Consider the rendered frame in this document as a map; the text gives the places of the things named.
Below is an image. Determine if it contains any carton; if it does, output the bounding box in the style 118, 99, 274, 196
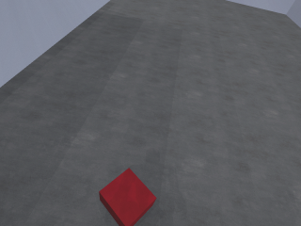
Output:
99, 168, 156, 226

